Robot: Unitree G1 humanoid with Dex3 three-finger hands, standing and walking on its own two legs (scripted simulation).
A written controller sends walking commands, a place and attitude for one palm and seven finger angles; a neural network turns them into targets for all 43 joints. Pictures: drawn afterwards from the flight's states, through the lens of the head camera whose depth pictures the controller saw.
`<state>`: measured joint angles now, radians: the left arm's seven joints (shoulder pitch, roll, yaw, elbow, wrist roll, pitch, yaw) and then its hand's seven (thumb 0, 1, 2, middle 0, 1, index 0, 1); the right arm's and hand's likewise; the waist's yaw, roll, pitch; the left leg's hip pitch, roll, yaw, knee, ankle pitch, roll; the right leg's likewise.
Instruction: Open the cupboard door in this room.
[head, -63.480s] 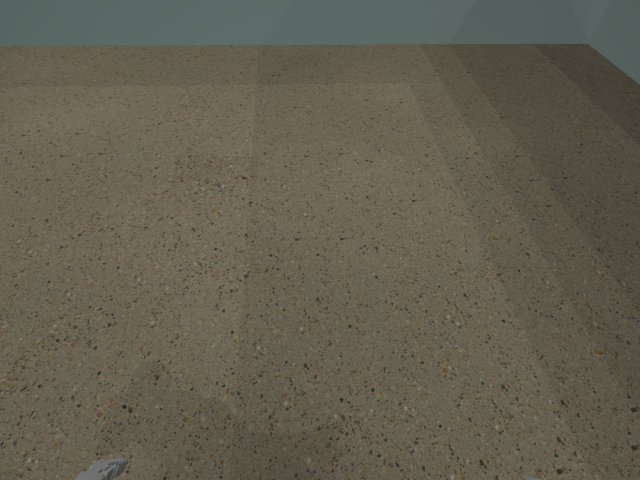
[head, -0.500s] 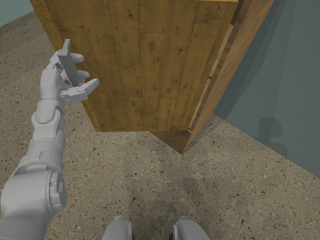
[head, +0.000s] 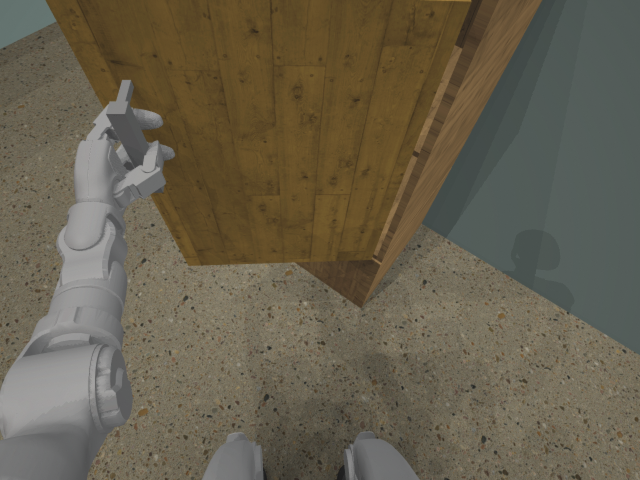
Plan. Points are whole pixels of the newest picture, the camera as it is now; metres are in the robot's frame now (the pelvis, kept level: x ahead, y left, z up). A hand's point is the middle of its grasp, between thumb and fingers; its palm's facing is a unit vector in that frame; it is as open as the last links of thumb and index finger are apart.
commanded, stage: pull the door open along its arc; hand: left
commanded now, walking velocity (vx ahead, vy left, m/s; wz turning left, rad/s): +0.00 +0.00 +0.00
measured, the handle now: (142, 140) +0.53 +0.20 +0.07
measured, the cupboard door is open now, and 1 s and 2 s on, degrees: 40 80 80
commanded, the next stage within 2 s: open thumb and fingers to let go in 0.84 s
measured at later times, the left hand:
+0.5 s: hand (192, 286) +0.32 +0.12 +0.08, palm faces +0.29 -0.96 +0.05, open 6.1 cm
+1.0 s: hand (259, 350) +0.25 +0.05 +0.08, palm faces +0.39 -0.92 -0.02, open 6.0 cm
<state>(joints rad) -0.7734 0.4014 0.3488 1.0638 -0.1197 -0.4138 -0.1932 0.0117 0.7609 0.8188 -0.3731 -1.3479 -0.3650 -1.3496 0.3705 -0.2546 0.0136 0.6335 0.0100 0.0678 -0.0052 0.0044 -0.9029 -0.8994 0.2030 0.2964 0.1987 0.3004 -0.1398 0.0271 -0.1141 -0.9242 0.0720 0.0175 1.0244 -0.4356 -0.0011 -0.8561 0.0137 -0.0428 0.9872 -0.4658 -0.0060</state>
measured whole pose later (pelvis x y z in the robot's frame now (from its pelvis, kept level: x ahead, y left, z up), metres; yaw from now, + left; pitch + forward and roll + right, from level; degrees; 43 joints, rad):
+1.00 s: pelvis +0.02 -0.05 +0.01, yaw +4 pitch +10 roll +1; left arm 0.40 -0.06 -0.25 -0.09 0.08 -0.30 0.47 0.01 0.69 0.77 -0.33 -1.32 -0.36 -1.34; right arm 0.23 -0.21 0.00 0.52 -0.06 -0.01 0.01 0.01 -0.90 -0.90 0.20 0.30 0.20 0.30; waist -0.02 0.04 -0.12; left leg -0.67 0.05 -0.03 0.94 -0.44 -0.05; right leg -0.61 -0.01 -0.09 0.98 -0.54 -0.07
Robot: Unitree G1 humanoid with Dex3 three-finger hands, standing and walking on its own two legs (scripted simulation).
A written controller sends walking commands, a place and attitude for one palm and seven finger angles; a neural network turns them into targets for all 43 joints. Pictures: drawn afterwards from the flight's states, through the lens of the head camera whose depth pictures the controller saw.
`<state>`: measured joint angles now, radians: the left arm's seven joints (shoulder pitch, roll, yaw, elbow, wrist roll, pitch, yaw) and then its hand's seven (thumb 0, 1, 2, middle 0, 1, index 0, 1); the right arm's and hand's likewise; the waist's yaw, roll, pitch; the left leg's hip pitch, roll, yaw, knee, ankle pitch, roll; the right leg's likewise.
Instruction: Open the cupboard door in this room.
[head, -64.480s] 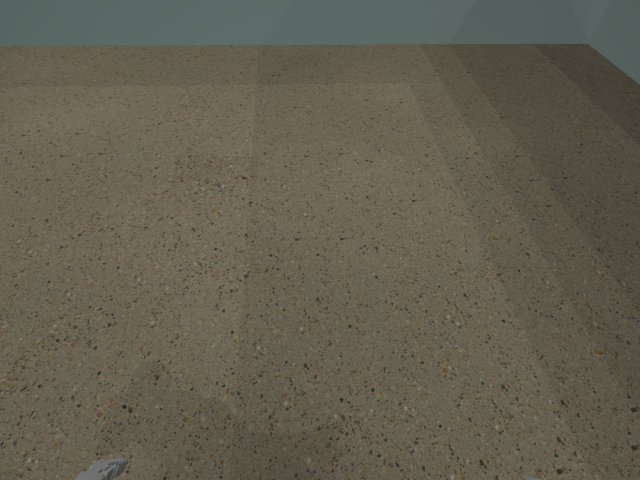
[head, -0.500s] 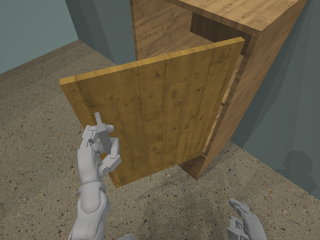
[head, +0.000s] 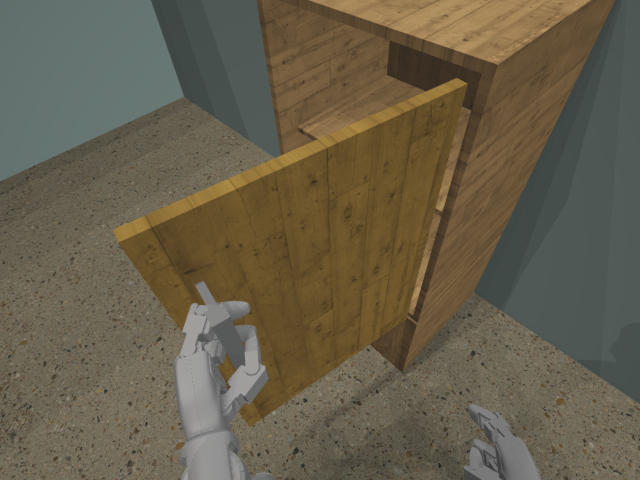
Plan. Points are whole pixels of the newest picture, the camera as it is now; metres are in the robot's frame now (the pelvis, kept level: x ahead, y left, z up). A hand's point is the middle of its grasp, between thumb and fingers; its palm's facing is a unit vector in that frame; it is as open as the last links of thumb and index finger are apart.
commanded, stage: open thumb and fingers to let go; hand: left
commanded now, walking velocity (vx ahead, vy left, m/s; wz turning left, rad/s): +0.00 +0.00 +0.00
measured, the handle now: (225, 331) +0.28 +0.12 +0.06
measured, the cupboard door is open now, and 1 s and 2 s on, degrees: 80 80 81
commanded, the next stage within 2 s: slide the hand sideways off the handle in 0.76 s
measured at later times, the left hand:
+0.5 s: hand (251, 359) +0.25 +0.09 +0.07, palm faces +0.32 -0.95 +0.00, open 13.0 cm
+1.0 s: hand (242, 385) +0.22 +0.09 +0.06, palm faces -0.06 -1.00 -0.06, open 15.5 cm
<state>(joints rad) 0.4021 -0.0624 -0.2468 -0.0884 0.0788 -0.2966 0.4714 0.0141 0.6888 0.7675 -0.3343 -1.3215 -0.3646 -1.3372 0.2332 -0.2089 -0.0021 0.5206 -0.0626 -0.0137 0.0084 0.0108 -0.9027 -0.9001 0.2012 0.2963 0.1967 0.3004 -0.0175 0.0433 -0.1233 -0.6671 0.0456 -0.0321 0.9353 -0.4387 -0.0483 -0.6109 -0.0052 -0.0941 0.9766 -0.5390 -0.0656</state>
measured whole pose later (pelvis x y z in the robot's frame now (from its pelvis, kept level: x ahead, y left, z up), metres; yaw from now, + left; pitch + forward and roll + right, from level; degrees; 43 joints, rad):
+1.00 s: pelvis -0.02 +0.03 -0.01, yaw -1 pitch +9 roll +0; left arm 0.30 0.07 -0.25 -0.08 0.03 -0.29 0.14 -0.01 -0.50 0.30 -0.31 -0.48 -0.26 -0.50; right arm 0.22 -0.20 0.02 0.48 -0.03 -0.02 0.01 0.01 -0.90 -0.90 0.20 0.30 0.20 0.30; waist 0.00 0.04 -0.10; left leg -0.71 0.03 -0.02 0.99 -0.44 -0.02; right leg -0.65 -0.02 -0.07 1.01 -0.51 -0.03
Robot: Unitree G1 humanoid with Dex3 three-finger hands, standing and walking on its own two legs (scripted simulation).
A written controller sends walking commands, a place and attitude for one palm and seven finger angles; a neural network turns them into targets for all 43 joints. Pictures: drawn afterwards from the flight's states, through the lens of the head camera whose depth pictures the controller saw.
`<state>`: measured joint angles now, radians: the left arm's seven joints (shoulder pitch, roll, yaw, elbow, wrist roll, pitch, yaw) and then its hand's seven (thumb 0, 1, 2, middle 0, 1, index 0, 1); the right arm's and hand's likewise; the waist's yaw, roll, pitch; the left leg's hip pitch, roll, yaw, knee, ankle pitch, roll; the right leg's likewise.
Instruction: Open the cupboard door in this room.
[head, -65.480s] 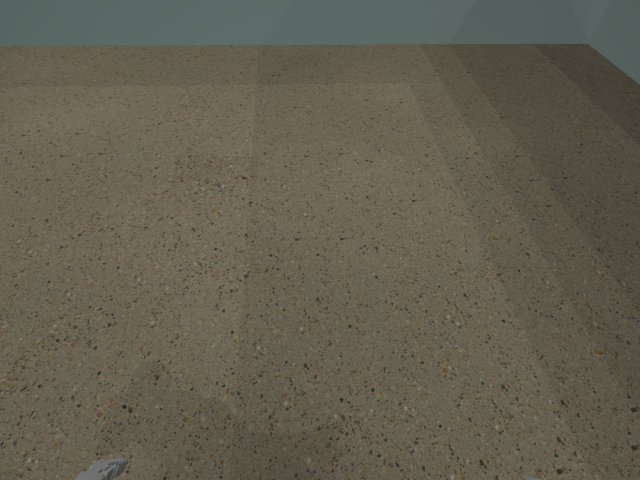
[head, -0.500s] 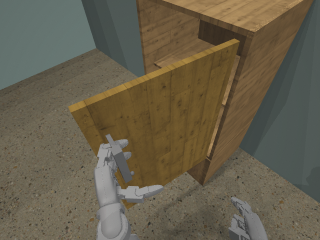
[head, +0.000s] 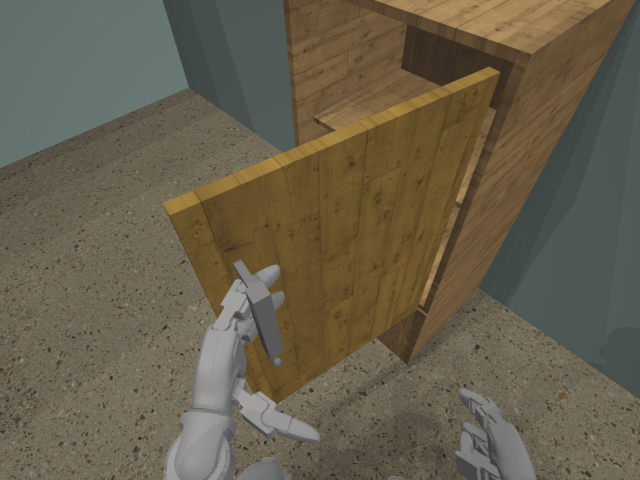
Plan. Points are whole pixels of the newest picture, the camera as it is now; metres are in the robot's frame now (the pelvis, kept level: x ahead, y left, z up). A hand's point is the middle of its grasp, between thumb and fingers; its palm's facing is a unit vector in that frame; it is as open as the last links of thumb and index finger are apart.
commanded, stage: slide the hand sideways off the handle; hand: left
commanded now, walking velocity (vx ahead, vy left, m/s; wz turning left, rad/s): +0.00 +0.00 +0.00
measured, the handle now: (258, 311) +0.30 +0.09 +0.06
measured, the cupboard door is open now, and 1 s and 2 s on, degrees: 80 81 81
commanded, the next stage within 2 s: draw the hand back to the body in 1.06 s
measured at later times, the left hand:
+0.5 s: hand (246, 396) +0.20 +0.09 +0.07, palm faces -0.10 -1.00 -0.01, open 16.1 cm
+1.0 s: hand (180, 424) +0.17 +0.15 +0.06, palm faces -0.03 -1.00 -0.04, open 16.2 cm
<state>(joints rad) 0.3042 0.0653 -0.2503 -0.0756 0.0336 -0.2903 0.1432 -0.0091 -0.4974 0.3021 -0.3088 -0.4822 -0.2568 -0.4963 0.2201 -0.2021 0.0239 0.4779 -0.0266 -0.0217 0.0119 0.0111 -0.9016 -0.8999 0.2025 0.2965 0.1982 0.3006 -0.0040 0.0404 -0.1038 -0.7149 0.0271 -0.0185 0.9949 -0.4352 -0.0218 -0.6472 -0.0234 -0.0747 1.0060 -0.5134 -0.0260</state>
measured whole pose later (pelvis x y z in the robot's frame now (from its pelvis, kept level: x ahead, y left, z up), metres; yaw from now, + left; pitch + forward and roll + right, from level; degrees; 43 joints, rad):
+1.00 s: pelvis +0.00 +0.00 -0.02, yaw -1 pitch +11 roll -1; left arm 0.66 0.19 0.03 -0.30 -0.22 -0.35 -0.18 -0.01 -0.50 0.30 -0.16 -0.31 -0.18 -0.31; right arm 0.25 -0.22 -0.01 0.41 0.03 -0.05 -0.05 0.01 -0.90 -0.90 0.20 0.30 0.20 0.30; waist 0.01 0.04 -0.13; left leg -0.81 0.04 -0.03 1.11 -0.49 -0.02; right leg -0.73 -0.01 -0.08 1.09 -0.55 -0.02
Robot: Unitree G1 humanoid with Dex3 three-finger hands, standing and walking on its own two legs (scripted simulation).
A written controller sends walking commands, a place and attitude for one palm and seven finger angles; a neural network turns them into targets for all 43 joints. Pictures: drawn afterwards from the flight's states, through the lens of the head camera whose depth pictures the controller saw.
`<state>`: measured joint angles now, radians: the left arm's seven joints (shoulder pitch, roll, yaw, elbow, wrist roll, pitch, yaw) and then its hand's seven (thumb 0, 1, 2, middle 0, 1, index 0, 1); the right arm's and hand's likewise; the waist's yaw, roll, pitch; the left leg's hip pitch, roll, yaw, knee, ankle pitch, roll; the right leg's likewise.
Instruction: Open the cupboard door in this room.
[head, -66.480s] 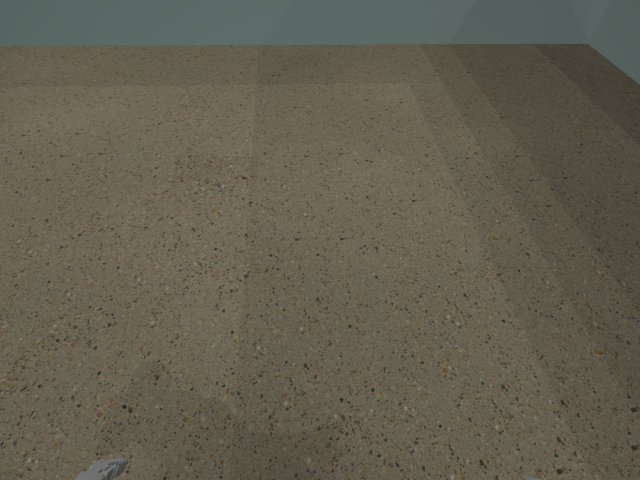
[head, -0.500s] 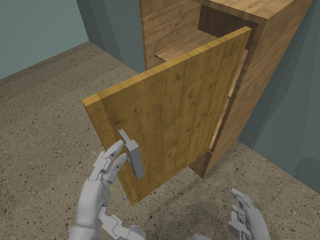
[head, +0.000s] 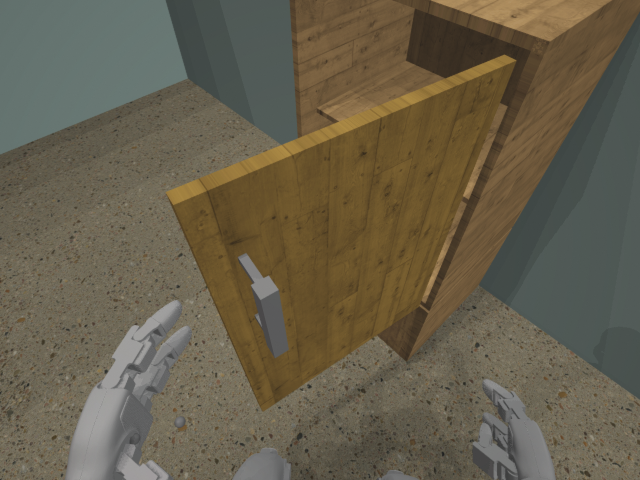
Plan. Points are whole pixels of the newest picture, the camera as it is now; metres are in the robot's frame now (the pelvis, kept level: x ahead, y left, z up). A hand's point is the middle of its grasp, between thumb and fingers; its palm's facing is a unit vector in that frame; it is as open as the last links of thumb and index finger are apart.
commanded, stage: slide the hand sideways off the handle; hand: left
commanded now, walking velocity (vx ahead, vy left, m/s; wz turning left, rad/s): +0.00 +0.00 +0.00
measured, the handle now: (263, 308) +0.30 +0.09 +0.08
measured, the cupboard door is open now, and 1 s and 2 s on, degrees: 81 81 81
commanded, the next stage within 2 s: draw the hand back to the body in 0.06 s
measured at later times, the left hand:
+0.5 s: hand (135, 405) +0.17 +0.18 +0.12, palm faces -0.04 -1.00 -0.06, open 16.3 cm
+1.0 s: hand (43, 350) +0.20 +0.24 +0.18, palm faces +0.30 -0.87 -0.39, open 13.4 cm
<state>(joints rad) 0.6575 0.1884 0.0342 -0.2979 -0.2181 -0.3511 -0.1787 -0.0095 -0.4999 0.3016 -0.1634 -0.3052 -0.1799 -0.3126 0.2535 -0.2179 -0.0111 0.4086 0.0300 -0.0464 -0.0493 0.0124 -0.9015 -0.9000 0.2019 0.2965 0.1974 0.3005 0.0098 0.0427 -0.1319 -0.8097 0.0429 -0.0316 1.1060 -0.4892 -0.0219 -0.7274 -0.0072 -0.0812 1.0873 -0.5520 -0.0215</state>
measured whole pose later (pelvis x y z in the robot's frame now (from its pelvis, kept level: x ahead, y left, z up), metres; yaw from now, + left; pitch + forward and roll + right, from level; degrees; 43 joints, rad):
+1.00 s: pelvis +0.02 +0.02 +0.06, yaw +0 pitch +0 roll -1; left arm 0.63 0.32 0.17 -0.49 -0.04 0.00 0.13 0.00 -0.03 0.50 -0.17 -0.30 -0.18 -0.30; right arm 0.25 -0.22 0.06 0.52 0.02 -0.11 -0.12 0.01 -0.90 -0.90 0.20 0.30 0.20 0.30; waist 0.05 0.06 -0.05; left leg -0.35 0.02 0.01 0.69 -0.35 0.01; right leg -0.26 -0.02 -0.05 0.64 -0.38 0.01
